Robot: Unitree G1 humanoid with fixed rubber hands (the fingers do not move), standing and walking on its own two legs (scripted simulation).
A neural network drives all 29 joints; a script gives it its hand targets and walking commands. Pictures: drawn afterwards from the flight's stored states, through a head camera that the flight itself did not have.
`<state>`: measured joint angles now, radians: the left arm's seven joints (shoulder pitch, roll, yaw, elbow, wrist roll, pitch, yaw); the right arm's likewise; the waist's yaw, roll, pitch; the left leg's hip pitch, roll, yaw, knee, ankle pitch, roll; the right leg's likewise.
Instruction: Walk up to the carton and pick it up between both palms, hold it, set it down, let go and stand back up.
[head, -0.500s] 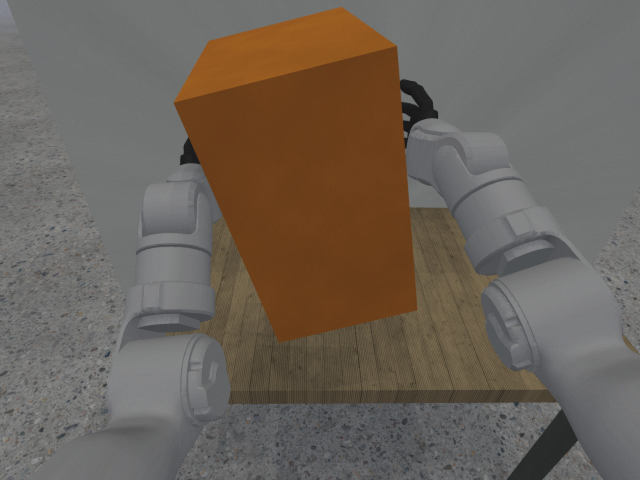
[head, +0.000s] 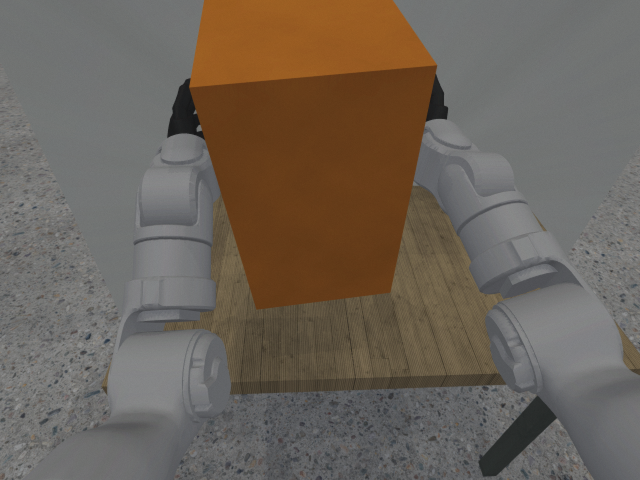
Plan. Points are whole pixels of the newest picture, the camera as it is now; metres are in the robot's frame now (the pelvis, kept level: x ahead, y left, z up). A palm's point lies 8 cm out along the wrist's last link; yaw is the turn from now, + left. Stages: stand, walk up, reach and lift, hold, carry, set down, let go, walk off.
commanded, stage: set down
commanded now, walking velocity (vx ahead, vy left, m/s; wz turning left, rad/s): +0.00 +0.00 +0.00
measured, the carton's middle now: (307, 145) +0.42 +0.03 +0.25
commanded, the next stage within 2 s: none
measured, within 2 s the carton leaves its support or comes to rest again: neither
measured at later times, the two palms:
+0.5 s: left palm (200, 182) +0.39 +0.15 +0.22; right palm (418, 182) +0.40 -0.11 +0.21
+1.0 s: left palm (195, 196) +0.41 +0.16 +0.18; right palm (398, 189) +0.43 -0.10 +0.18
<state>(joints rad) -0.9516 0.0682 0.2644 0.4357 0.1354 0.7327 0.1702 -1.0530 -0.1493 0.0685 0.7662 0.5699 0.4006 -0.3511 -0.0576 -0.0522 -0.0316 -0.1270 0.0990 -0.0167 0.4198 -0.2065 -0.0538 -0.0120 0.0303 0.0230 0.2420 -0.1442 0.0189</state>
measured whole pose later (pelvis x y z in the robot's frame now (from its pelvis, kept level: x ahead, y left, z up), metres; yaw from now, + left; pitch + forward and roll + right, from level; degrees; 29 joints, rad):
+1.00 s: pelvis +0.02 -0.01 +0.00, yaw +2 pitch -5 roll -2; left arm -0.78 -0.04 0.33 0.41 0.33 0.55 0.10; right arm -0.89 -0.02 -0.07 0.86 0.19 0.17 -0.19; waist -0.04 -0.03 0.05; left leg -0.09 0.08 -0.05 0.39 -0.22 -0.06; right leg 0.02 0.01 -0.01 0.26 -0.19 0.02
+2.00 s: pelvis +0.01 -0.03 +0.00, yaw +0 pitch +7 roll -1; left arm -0.87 -0.09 0.49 0.82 0.35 0.20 0.16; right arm -0.97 0.01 -0.48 1.16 -0.24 -0.06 -0.06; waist 0.06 -0.02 -0.06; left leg -0.33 0.10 -0.03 0.35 -0.14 -0.09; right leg -0.28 0.04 0.01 0.33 -0.17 -0.01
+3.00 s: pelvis +0.01 -0.02 +0.00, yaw -1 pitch +13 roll +0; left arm -0.79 -0.15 0.56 0.81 0.40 0.02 0.15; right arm -0.91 0.06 -0.60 1.09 -0.42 -0.19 0.00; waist 0.08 -0.01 -0.08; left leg -0.41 0.10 0.00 0.31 -0.12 -0.08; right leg -0.40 0.03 0.03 0.34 -0.16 0.00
